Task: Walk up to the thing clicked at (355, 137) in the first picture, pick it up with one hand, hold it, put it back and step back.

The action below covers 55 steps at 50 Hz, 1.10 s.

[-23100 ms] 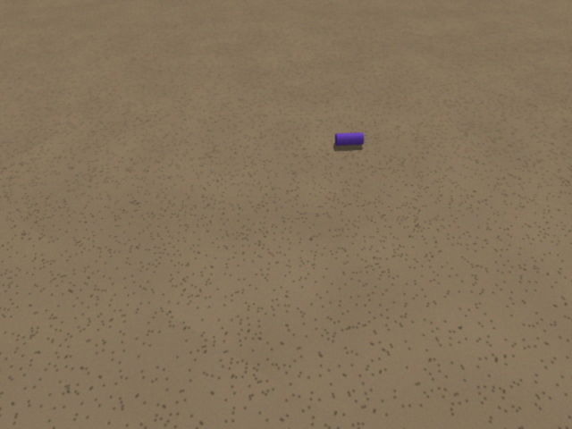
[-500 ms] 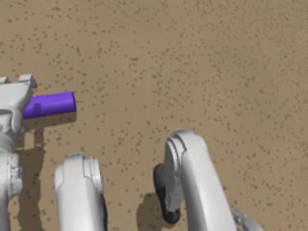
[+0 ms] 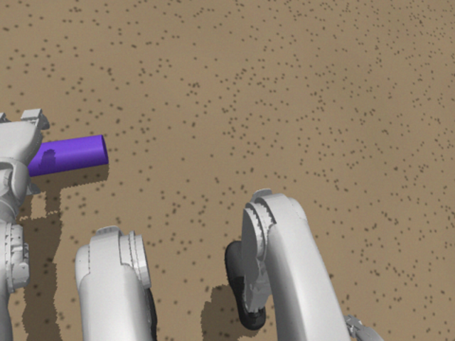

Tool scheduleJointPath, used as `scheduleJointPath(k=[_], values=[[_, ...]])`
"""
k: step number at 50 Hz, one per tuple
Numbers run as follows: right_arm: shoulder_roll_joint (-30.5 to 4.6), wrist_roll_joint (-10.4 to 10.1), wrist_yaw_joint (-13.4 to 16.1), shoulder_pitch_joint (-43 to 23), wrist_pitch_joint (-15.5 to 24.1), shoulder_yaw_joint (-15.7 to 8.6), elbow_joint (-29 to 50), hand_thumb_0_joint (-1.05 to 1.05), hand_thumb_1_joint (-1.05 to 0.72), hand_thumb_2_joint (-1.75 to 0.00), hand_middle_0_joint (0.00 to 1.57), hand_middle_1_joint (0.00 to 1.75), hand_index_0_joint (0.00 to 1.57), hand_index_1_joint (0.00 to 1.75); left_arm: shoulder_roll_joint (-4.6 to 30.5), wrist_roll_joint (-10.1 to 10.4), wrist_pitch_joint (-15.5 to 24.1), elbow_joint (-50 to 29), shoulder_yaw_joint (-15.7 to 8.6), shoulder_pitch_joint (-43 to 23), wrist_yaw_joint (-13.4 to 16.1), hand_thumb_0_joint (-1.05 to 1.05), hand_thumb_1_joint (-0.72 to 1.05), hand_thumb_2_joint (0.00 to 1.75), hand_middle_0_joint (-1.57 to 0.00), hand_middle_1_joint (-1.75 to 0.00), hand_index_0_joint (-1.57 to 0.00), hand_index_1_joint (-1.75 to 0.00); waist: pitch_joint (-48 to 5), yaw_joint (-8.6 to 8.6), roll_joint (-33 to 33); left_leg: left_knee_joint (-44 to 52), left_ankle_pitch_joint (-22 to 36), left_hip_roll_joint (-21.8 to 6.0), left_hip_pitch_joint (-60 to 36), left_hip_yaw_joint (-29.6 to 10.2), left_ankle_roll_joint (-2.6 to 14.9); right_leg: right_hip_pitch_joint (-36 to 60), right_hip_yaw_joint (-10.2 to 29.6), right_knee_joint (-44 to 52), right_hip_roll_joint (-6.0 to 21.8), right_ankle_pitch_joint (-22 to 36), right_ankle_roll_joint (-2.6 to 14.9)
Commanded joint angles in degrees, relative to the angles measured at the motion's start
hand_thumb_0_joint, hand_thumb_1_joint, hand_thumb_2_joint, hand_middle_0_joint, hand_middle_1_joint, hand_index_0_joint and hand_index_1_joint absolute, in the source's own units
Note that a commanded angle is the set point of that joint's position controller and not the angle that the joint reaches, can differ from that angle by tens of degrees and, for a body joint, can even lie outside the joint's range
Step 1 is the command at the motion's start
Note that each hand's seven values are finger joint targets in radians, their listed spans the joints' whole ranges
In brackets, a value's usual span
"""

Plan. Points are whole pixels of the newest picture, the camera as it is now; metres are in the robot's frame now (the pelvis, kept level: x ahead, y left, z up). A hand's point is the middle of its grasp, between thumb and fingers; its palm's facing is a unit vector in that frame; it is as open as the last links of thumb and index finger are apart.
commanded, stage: approach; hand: left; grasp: from above
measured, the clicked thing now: (67, 155) +0.50 +0.24 -0.29
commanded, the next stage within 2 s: close in in 0.60 s
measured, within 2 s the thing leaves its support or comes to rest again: neither
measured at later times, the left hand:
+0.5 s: hand (63, 135) +0.50 +0.22 -0.17, palm faces -0.42 -0.05 -0.91, open 13.8 cm
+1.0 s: hand (53, 151) +0.48 +0.24 -0.19, palm faces -0.47 -0.06 -0.88, open 14.0 cm
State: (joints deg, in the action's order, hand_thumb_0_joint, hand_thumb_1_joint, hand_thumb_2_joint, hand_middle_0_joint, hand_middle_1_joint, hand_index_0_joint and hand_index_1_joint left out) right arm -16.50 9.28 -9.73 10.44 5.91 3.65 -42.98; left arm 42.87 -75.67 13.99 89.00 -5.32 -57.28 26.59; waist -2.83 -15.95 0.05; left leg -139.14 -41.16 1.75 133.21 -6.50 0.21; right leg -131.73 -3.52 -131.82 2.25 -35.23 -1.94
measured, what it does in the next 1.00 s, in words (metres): stands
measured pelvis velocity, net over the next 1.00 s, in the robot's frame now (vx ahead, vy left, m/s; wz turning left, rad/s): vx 0.00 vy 0.00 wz -0.02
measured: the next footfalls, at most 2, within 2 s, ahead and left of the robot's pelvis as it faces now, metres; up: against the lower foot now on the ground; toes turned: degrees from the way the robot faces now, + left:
none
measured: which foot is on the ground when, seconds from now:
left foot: down 0.00-1.00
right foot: down 0.00-1.00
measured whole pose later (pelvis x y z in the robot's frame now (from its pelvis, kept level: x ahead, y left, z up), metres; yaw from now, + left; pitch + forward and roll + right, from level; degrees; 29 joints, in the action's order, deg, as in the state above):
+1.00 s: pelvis +0.00 +0.00 +0.00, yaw -1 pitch +35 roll -10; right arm -17.4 10.4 -10.1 10.2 7.0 6.6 -40.2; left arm 42.9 -76.9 12.4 95.5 -2.3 -63.6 28.4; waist -1.3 -19.7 -1.2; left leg -139.9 -41.4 1.7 133.5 -7.6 0.2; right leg -131.4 -4.5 -131.6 2.0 -35.1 -2.0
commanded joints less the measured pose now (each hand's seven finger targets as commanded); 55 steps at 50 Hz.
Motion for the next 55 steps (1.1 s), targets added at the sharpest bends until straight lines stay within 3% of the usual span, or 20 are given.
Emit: scheduleJointPath(k=[1,4,9,11,14,15,18,20,23,25,28,30,35,39,42,45,47,49,51,55], values=[[-14.89,0.07,0.42,13.28,0.32,-4.72,0.17,0.0,-0.89,-0.89,0.2,0.3,0.2,0.3,12.7,0.98,-0.61,-9.65,-0.48,-19.91,2.02,0.0,-0.41,0.9,-0.15,-0.96,-0.18,-0.94,-39.58,-1.57,18.3,15.54,12.66,0.63,-29.31,4.96,1.34,21.38,-4.81,11.26,-2.0,10.52,3.98],[-14.83,-0.05,0.5,13.63,0.44,-4.48,-0.7,0.0,-0.89,-0.89,0.2,0.3,0.2,0.3,7.9,2.3,-0.75,-8.15,2.5,-23.79,1.69,0.0,-0.44,0.93,-0.13,-0.98,-0.15,-0.96,-36.26,-3.86,17.51,15.97,9.93,0.44,-28.11,4.16,1.36,18.63,-5.13,12.01,-2.08,8.88,4.08],[-15.13,0.26,0.58,14.18,0.52,-3.76,-1.11,0.0,-0.89,-0.89,0.2,0.3,0.2,0.3,4.55,1.69,-1.86,-4.93,5.59,-27.92,1.45,0.0,-0.46,0.95,-0.1,-1.0,-0.13,-0.98,-36.16,-5.57,18.7,16.64,10.74,0.09,-29.6,3.1,0.85,17.71,-6.02,11.45,-2.35,9.63,4.32],[-15.57,0.49,0.58,14.48,0.56,-3.34,-0.71,0.0,-0.89,-0.89,0.2,0.3,0.2,0.3,5.07,1.15,-2.7,-3.87,5.21,-29.14,2.05,0.0,-0.47,0.96,-0.11,-0.99,-0.13,-0.98,-36.78,-5.72,21.44,17.25,12.28,-0.04,-31.68,2.57,0.3,17.06,-6.27,10.75,-2.01,10.85,4.31],[-16.07,0.44,0.29,14.46,0.06,-2.92,0.56,0.0,-0.89,-0.89,0.2,0.3,0.2,0.3,8.79,-0.41,-4.76,-1.28,3.09,-26.02,3.2,0.0,-0.48,0.98,-0.12,-0.98,-0.13,-0.97,-38.23,-3.84,22.38,17.96,14.58,0.24,-32.03,3.05,0.14,18.76,-6.18,10.26,-2.11,12.45,4.55],[-15.78,0.68,0.0,14.2,0.07,-2.63,0.98,0.0,-0.89,-0.89,0.2,0.3,0.2,0.3,7.08,-0.26,-5.62,0.89,3.34,-25.35,3.25,0.0,-0.48,0.98,-0.13,-0.97,-0.13,-0.97,-37.11,-4.82,21.11,17.1,15.09,0.08,-31.43,3.25,0.28,18.93,-6.14,10.2,-2.08,13.2,4.36],[-15.86,0.47,-0.68,13.84,0.38,-1.7,2.31,0.0,-0.89,-0.89,0.2,0.3,0.2,0.3,9.99,0.21,-7.0,-0.42,1.95,-25.94,3.69,0.0,-0.5,0.99,-0.11,-0.98,-0.11,-0.98,-36.64,-4.77,19.42,15.75,14.48,0.4,-27.58,4.54,1.41,21.48,-5.47,10.91,-2.32,13.32,4.04],[-15.68,0.01,-0.88,13.41,0.29,-1.56,3.24,0.0,-0.89,-0.89,0.2,0.3,0.2,0.3,13.31,0.8,-7.87,-2.24,-0.18,-22.5,3.87,0.0,-0.51,1.0,-0.11,-0.98,-0.11,-0.99,-39.52,-1.92,20.15,16.1,15.51,0.62,-26.87,5.53,1.66,25.45,-4.72,11.04,-2.44,13.88,3.96],[-15.39,-0.92,-0.79,12.81,-0.12,-2.04,4.11,0.0,-0.89,-0.89,0.2,0.3,0.2,0.3,14.76,2.5,-8.59,-4.82,-1.86,-19.99,3.62,0.0,-0.54,1.02,-0.1,-0.99,-0.09,-1.0,-42.44,-0.76,18.21,15.93,14.91,0.55,-25.37,6.14,2.1,28.93,-3.99,11.81,-2.6,13.82,3.64],[-15.2,-1.39,-0.58,13.02,-0.41,-2.63,3.73,0.0,-0.9,-0.89,0.2,0.3,0.2,0.3,14.46,3.47,-8.63,-6.7,-1.75,-20.34,2.72,0.0,-0.58,1.03,-0.08,-1.01,-0.07,-1.02,-42.08,-0.82,16.96,15.78,13.5,0.48,-24.54,6.1,2.27,27.94,-3.81,12.13,-2.49,12.53,3.69],[-14.7,-0.87,-0.48,13.5,0.0,-2.78,2.86,0.0,-0.9,-0.89,0.2,0.3,0.2,0.3,10.34,4.87,-7.2,-6.01,0.81,-21.77,-0.15,0.0,-0.58,1.03,-0.07,-1.02,-0.07,-1.03,-36.19,-4.41,13.49,14.7,9.38,0.39,-20.65,5.71,2.62,26.72,-3.81,13.25,-2.82,8.75,3.55],[-14.78,-0.75,0.08,14.51,0.0,-3.1,1.64,0.0,-0.9,-0.89,0.2,0.3,0.2,0.3,10.48,5.81,-5.21,-9.0,1.18,-23.96,-1.69,0.0,-0.56,1.01,-0.07,-1.03,-0.08,-1.03,-37.22,-4.32,13.03,14.8,8.44,0.56,-20.53,5.37,2.56,27.59,-3.7,14.01,-2.74,7.34,3.49],[-15.35,-0.2,0.79,16.02,0.17,-3.35,0.64,0.0,-0.89,-0.89,0.2,0.3,0.2,0.3,7.46,4.64,-1.27,-9.11,3.96,-26.22,-2.67,0.0,-0.51,0.99,-0.07,-1.04,-0.09,-1.02,-37.31,-5.67,15.78,14.74,8.89,0.22,-25.52,3.98,1.15,23.4,-5.49,13.34,-2.55,6.93,4.03],[-15.4,-0.04,0.95,15.08,-0.02,-2.76,0.41,0.0,-0.89,-0.89,0.2,0.3,0.2,0.3,8.85,2.78,-0.53,-6.0,3.91,-24.32,-0.88,0.0,-0.53,1.0,-0.07,-1.03,-0.08,-1.01,-36.84,-3.97,16.65,15.52,10.18,0.39,-25.57,3.98,1.13,22.93,-5.94,12.49,-2.74,8.2,4.04],[-15.6,0.48,0.85,14.66,0.25,-2.05,0.66,0.0,-0.89,-0.89,0.2,0.3,0.2,0.3,7.36,1.32,-0.99,-2.39,4.46,-24.26,0.79,0.0,-0.52,1.0,-0.07,-1.02,-0.08,-1.0,-34.24,-5.13,17.93,15.69,11.37,0.22,-27.98,3.35,0.81,20.01,-6.62,11.6,-2.73,9.64,4.14],[-16.14,0.88,0.49,14.38,0.47,-1.72,1.08,0.0,-0.89,-0.89,0.2,0.3,0.2,0.3,10.95,-0.15,-1.44,-1.22,2.5,-24.55,3.14,0.0,-0.52,1.0,-0.07,-1.01,-0.08,-1.0,-34.84,-4.39,19.86,16.02,12.82,0.23,-28.28,3.08,0.67,20.0,-6.84,10.29,-2.6,10.99,4.22],[-16.33,1.46,-0.04,14.27,1.0,-1.41,1.54,0.0,-0.89,-0.89,0.2,0.3,0.2,0.3,10.64,-0.78,-1.82,-0.38,2.2,-26.53,4.39,0.0,-0.53,1.03,-0.08,-1.0,-0.08,-1.0,-33.52,-6.15,19.25,15.26,11.96,0.08,-27.85,3.0,0.84,18.72,-6.85,10.21,-2.49,10.63,3.96],[-16.33,1.66,-0.25,13.78,1.34,-1.26,1.67,0.0,-0.89,-0.89,0.2,0.3,0.2,0.3,11.96,-0.99,-2.08,-0.93,1.51,-26.6,5.59,0.0,-0.53,1.02,-0.08,-1.0,-0.08,-1.0,-35.45,-5.36,21.07,15.18,12.52,0.1,-28.68,3.21,0.78,19.64,-6.76,9.96,-2.72,11.18,4.13],[-16.73,2.23,-1.11,14.0,2.22,-1.06,2.02,0.0,-0.89,-0.89,0.2,0.3,0.2,0.3,11.68,-1.45,-2.63,0.38,1.27,-27.75,6.24,0.0,-0.53,1.02,-0.07,-0.99,-0.07,-0.99,-33.03,-7.04,20.93,14.4,11.91,-0.12,-28.08,3.04,0.77,18.2,-6.96,9.38,-2.46,10.94,3.82],[-17.46,2.66,-1.93,13.53,2.98,-0.96,2.51,0.0,-0.89,-0.9,0.2,0.3,0.2,0.3,12.24,-1.25,-3.42,3.23,0.41,-25.46,6.94,0.0,-0.53,1.02,-0.07,-0.97,-0.06,-0.99,-32.37,-7.07,21.1,14.42,11.05,-0.31,-28.11,2.41,0.54,17.75,-7.27,9.0,-2.44,10.3,3.72]])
